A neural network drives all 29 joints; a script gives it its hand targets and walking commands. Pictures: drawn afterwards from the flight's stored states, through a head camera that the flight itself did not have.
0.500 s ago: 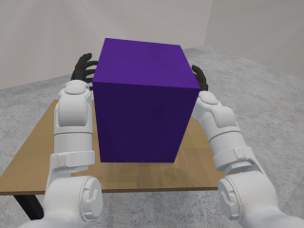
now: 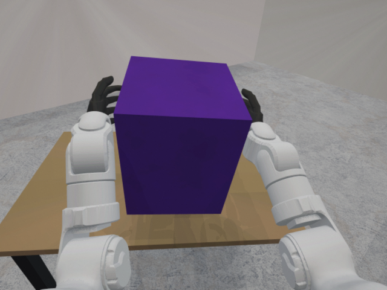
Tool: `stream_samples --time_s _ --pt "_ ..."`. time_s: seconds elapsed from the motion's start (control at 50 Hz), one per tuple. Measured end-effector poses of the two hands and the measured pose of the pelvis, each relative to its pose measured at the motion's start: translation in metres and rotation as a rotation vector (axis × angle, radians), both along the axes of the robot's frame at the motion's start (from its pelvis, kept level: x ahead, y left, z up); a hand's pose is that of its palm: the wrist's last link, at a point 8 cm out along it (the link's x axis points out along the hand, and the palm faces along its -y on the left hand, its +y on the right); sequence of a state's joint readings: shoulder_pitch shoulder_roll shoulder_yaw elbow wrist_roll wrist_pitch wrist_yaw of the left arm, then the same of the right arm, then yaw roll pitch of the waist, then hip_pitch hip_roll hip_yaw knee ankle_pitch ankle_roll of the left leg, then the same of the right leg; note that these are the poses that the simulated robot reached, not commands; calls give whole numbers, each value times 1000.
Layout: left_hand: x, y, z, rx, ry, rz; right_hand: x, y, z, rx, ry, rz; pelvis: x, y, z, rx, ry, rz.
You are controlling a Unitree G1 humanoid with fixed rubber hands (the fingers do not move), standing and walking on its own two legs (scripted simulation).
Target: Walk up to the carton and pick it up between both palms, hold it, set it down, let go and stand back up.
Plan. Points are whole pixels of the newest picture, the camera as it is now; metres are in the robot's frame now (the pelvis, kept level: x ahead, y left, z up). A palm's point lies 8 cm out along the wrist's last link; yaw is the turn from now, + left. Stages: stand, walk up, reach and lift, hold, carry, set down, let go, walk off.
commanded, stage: hold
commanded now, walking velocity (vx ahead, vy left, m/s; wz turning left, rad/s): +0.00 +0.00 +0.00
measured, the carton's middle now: (177, 137) +0.38 +0.01 +0.20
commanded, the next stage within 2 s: none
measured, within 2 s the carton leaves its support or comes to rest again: neither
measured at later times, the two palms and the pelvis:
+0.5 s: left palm (94, 116) +0.36 +0.16 +0.27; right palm (247, 124) +0.36 -0.13 +0.24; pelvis +0.00 +0.01 +0.00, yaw +0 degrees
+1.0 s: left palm (98, 116) +0.36 +0.15 +0.26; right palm (249, 126) +0.36 -0.14 +0.24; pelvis +0.00 +0.00 +0.00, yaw +0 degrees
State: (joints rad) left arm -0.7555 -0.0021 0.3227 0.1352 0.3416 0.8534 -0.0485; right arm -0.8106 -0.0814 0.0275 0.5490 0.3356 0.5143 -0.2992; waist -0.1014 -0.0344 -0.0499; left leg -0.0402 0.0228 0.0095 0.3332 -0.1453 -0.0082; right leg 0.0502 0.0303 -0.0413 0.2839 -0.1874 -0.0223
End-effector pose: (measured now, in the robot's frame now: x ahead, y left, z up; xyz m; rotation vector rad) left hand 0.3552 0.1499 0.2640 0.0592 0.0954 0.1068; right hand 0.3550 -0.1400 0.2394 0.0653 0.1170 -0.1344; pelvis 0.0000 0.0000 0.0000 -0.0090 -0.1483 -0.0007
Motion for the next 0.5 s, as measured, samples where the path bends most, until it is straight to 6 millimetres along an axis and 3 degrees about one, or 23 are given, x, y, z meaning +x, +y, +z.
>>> stream_samples --time_s 0.24,0.5 --pt "1 7 9 9 -1 9 3 8 7 -11 1 12 -5 1 1 0 10 7" --pt "3 9 2 5 8 1 3 9 4 -16 9 2 -5 6 1 -3 6 5"
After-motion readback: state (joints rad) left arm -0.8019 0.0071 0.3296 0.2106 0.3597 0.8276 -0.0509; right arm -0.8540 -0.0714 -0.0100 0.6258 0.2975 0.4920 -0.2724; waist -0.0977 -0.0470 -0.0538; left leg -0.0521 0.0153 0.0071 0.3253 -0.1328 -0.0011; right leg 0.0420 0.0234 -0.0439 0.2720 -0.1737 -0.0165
